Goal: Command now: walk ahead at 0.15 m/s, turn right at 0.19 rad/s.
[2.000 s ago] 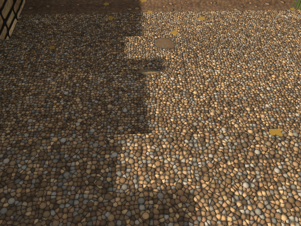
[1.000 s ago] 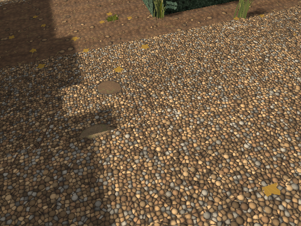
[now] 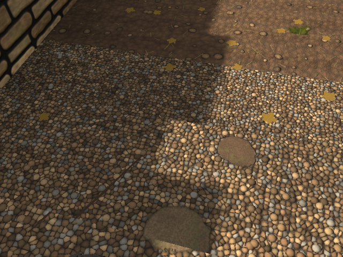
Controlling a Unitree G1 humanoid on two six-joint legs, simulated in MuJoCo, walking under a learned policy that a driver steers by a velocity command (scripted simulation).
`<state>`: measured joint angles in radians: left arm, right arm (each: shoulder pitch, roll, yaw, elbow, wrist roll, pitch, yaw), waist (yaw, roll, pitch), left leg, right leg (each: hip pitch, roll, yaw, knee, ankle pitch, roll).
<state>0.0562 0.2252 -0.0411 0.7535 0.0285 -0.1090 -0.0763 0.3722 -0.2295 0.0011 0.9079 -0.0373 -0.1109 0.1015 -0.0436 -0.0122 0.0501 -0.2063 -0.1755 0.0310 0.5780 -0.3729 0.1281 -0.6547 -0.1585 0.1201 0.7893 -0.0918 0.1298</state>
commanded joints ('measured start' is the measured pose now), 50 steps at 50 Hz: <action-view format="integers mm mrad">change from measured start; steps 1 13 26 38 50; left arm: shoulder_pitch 239 45 178 184 21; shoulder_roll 170 246 196 312 243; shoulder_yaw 60 117 110 121 184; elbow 75 -75 -109 -89 -194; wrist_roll -11 -4 53 -45 31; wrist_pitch -12 -26 24 37 4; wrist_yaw -4 63 32 24 144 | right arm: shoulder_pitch -99 -79 -298 11 -52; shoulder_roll -245 -131 -219 -125 -115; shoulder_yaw -60 -39 -67 -63 -42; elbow -116 -262 -367 -264 -264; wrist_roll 10 -45 7 -6 -4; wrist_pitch -21 72 -12 32 64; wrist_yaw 9 -94 -142 -22 17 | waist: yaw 125 -23 94 76 46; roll -27 -67 88 -46 -74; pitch -86 -143 -68 -346 -57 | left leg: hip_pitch -229 -48 144 -177 -188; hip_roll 322 146 406 264 317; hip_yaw -122 -33 -92 44 -25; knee -88 254 -390 -12 220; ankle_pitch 871 -245 581 460 32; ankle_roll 42 -207 112 -141 -157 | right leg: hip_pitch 451 284 26 1035 548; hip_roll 61 90 202 -71 -181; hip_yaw -86 265 -106 17 -190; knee -96 -604 362 -290 -630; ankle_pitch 227 -27 -242 848 43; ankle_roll -40 -360 -52 -405 -342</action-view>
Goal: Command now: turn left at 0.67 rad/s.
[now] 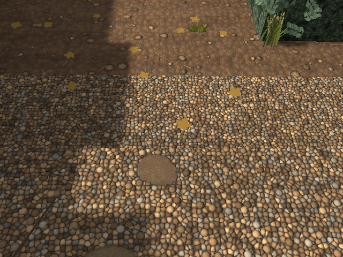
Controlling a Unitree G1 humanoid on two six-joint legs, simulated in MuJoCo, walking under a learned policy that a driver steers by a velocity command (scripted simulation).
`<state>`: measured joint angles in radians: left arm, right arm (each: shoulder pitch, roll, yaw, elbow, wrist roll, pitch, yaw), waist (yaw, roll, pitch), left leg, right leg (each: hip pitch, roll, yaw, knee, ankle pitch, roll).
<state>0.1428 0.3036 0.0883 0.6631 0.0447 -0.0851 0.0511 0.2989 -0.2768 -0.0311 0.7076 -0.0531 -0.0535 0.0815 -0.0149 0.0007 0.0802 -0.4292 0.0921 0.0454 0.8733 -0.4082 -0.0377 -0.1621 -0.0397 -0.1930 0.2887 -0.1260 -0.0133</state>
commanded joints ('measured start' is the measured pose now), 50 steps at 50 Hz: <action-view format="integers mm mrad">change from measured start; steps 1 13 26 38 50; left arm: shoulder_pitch -53 -45 140 119 145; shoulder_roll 170 110 0 3 119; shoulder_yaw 59 11 -61 -71 -11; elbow -105 -124 59 -14 -98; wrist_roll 16 8 -13 36 -23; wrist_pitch -20 -21 18 -21 -44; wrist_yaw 16 22 -156 -116 -131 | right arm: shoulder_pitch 19 47 -90 -152 -119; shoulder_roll -71 -172 -100 -205 -177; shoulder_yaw -11 -74 9 -64 -27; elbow -70 -69 -181 -212 -168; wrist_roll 15 30 72 -3 -34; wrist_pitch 10 -81 -24 -49 -10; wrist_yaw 44 -44 31 -147 -132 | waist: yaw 23 27 11 -31 -51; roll -82 76 15 93 -59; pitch -85 -85 -93 -69 -116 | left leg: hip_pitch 29 356 101 257 -164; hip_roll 53 159 11 188 -22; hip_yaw -42 -464 -258 -204 -160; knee -105 -638 -451 -565 377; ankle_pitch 75 406 295 393 -83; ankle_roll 14 323 141 280 -53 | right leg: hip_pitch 76 -426 -126 -296 13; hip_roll -319 -17 -65 -13 -186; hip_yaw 126 300 186 122 561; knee -121 762 377 527 11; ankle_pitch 51 -391 8 -199 390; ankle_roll -203 55 163 46 -281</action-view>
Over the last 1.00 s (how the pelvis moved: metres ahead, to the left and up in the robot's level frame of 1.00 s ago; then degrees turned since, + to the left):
0.15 -0.09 0.03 -18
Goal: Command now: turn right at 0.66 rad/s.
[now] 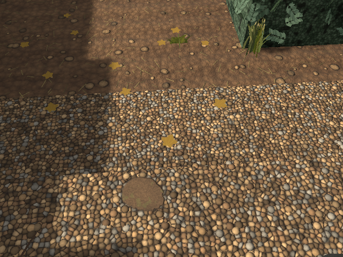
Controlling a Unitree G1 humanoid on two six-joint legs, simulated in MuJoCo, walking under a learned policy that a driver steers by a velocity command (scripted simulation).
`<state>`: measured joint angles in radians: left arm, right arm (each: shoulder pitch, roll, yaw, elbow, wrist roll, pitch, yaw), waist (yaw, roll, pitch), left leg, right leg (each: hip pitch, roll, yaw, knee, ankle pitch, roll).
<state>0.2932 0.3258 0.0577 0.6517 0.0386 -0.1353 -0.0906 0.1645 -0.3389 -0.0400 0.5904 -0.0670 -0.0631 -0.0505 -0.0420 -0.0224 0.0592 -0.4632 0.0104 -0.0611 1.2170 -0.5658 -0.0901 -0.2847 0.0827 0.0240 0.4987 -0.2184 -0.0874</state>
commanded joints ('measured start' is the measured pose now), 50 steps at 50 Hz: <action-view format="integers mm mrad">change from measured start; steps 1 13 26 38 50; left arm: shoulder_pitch -13 -82 -58 -207 -160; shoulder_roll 85 113 139 70 62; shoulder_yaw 18 -32 30 3 44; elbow -103 -111 -113 -101 74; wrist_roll -10 -48 10 -2 -28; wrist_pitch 9 50 33 113 140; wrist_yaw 23 -4 147 65 18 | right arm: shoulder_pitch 25 143 99 472 195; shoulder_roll -104 -39 20 -266 -27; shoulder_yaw -13 8 22 -100 -39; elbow -34 102 56 174 263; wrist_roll -10 53 -27 121 60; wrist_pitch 5 -9 -4 74 -58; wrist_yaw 7 158 122 83 33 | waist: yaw -15 37 91 -144 36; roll -51 -58 -22 123 100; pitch -112 -102 -107 -112 102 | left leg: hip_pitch -126 42 -3 794 352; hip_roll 65 120 98 353 139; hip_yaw -45 3 106 -555 110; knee -1 -345 -258 -940 -1031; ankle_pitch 123 389 154 258 307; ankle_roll -5 -88 -13 400 202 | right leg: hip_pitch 142 48 147 -738 -369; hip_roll -287 -247 -343 -106 -75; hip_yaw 324 255 21 -84 36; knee -210 -59 -259 683 232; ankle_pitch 398 373 185 -371 580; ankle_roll -194 81 -197 109 24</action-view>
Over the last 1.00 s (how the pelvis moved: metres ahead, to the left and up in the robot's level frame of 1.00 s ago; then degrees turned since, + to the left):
0.10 -0.03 -0.01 -2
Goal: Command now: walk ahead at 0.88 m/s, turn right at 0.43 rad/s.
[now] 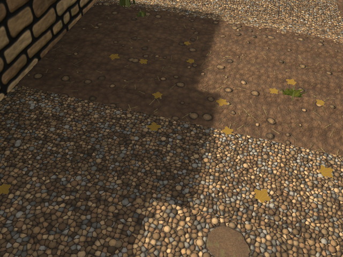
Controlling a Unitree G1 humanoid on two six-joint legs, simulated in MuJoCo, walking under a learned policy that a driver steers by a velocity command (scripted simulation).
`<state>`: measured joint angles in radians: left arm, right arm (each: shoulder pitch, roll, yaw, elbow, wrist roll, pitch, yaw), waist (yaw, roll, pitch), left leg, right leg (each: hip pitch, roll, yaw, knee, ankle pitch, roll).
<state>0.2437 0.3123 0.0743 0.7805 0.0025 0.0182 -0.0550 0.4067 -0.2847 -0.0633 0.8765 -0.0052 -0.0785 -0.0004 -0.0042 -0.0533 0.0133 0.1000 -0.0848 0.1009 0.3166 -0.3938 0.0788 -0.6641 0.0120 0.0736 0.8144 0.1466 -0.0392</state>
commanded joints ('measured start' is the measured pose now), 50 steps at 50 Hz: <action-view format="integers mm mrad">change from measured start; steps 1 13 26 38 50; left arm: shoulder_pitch -120 55 -21 -40 -406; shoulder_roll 63 38 160 6 23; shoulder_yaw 23 -6 32 -9 -14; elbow -43 68 72 -28 -87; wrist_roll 14 61 7 29 36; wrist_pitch -13 -30 -119 -32 -86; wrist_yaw -23 -8 63 26 -42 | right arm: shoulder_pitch -25 142 -112 -46 125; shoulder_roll -80 -65 -80 -92 -106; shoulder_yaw -11 46 25 -6 -12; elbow -9 134 -100 10 85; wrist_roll -9 -12 3 -18 -27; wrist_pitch -44 -11 16 -20 -76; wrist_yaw -25 -89 12 8 -18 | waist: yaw -7 96 -116 8 -55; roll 109 75 72 177 86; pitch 137 41 70 112 133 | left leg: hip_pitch -204 -162 -174 -349 -222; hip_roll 239 258 179 317 259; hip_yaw -44 116 -123 -460 -129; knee -96 752 525 -62 -110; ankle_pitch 135 1162 386 -80 140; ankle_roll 30 -82 -162 74 69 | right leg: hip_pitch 13 509 -59 -31 104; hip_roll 0 78 -59 -39 -123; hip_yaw -28 -336 245 125 -66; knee -85 -289 -490 330 -189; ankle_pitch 245 295 -286 -394 367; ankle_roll -34 -149 -267 -69 -80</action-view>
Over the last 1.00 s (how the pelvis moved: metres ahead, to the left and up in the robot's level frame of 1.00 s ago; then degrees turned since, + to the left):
0.11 0.18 -0.01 18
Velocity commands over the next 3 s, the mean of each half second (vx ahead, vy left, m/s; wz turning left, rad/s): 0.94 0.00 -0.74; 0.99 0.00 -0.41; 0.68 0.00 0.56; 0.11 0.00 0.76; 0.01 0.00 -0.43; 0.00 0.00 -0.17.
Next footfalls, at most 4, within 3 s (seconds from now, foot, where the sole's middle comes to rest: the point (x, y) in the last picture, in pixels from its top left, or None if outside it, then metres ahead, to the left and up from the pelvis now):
0.30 right None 0.35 -0.05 -0.95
0.60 left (161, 226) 0.75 0.04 -0.95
1.16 right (252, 206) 0.97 -0.47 -1.13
1.48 left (245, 154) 1.35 -0.49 -1.13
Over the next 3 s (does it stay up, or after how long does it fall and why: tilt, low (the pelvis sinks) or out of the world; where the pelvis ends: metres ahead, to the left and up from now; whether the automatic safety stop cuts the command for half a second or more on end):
stays up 1.35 -0.65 -0.35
